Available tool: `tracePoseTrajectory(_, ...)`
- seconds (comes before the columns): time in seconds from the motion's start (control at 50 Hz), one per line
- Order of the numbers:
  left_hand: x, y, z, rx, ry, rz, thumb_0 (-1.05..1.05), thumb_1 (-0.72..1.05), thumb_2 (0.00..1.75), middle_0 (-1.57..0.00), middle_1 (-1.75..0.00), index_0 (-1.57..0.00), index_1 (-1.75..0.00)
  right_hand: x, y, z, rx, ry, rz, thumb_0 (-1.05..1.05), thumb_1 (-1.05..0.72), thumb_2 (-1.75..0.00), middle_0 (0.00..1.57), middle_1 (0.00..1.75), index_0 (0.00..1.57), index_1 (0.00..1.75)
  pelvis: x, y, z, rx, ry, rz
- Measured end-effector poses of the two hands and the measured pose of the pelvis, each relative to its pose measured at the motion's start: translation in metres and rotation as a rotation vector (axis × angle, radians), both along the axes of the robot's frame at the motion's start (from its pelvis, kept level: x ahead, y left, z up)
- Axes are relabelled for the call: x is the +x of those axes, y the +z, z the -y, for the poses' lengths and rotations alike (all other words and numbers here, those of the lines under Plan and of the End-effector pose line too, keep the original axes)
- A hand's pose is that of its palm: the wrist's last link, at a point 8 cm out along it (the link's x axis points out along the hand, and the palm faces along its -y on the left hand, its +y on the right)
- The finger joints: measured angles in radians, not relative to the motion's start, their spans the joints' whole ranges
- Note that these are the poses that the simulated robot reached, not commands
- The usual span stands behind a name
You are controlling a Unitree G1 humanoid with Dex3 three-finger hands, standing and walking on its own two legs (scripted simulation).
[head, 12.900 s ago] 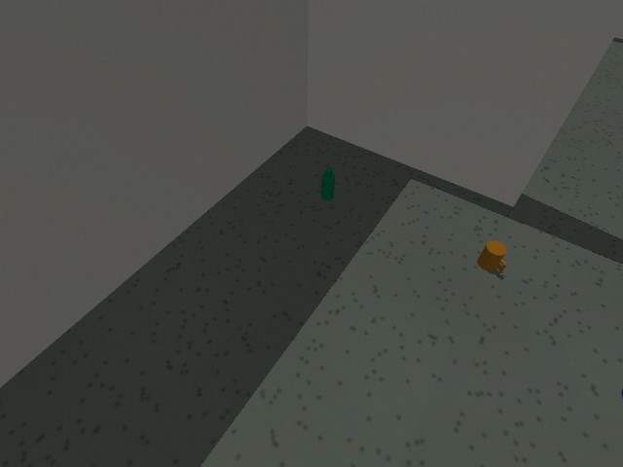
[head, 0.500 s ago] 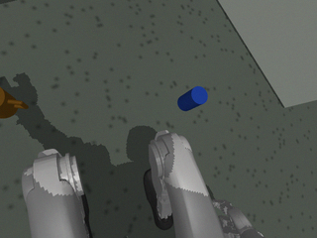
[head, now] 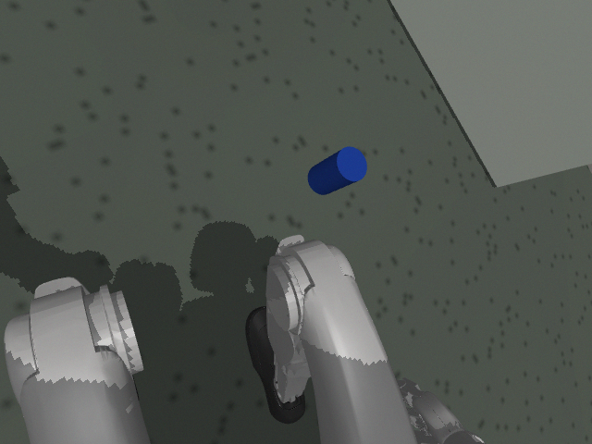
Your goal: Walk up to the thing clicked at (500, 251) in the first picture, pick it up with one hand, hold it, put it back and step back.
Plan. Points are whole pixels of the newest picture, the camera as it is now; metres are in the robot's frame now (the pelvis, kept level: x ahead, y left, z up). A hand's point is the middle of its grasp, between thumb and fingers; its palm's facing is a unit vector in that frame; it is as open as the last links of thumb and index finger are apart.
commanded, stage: rest palm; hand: left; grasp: from above
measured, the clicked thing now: out of the picture +0.45 +0.35 -0.26
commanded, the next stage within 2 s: close in 1.06 s
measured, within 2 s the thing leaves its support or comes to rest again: neither
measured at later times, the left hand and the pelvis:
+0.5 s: hand out of the picture +0.43 +0.36 -0.23, palm faces -0.45 -0.18 -0.87, open 14.1 cm; pelvis +0.01 +0.00 +0.00, yaw -1 degrees
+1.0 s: hand out of the picture +0.43 +0.36 -0.23, palm faces -0.43 -0.16 -0.89, open 14.2 cm; pelvis +0.00 +0.00 -0.01, yaw -2 degrees
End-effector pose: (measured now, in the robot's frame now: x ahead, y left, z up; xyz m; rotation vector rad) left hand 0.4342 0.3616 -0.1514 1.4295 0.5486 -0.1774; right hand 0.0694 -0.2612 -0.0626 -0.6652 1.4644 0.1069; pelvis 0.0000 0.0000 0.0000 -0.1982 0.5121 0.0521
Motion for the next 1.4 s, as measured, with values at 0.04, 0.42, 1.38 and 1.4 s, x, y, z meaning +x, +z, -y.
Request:
tracePoseTrajectory(0.04, 0.002, -0.003, 0.001, 0.008, 0.007, 0.010, 0.00, -0.49, 1.00, -0.08, -1.05, -0.10, -1.04, 0.003, 0.000, -0.001, 0.003, 0.011, 0.012, 0.00, -0.90, -0.89, 0.20, 0.30, 0.21, 0.30, 0.001, -0.002, 0.000, -0.002, -0.003, 0.001)
tracePoseTrajectory(0.42, 0.008, -0.021, 0.003, 0.026, 0.087, -0.044, 0.00, -0.49, 0.94, -0.06, -1.04, -0.09, -1.02, 0.010, -0.007, -0.013, 0.086, 0.040, 0.017, 0.00, -0.91, -0.89, 0.20, 0.30, 0.21, 0.30, 0.007, -0.001, -0.001, -0.009, -0.016, -0.006)
tracePoseTrajectory(1.38, 0.008, -0.023, 0.001, 0.014, 0.067, -0.013, 0.00, -0.48, 0.99, -0.10, -1.02, -0.09, -1.03, 0.006, 0.004, -0.012, 0.062, 0.103, 0.010, 0.00, -0.90, -0.90, 0.20, 0.30, 0.21, 0.30, 0.003, -0.003, -0.003, -0.030, -0.025, 0.029)
tracePoseTrajectory(1.4, 0.008, -0.023, 0.001, 0.013, 0.067, -0.012, 0.00, -0.47, 0.99, -0.10, -1.02, -0.10, -1.02, 0.007, 0.004, -0.011, 0.059, 0.103, 0.012, 0.00, -0.90, -0.90, 0.20, 0.30, 0.21, 0.30, 0.003, -0.003, -0.003, -0.030, -0.025, 0.030)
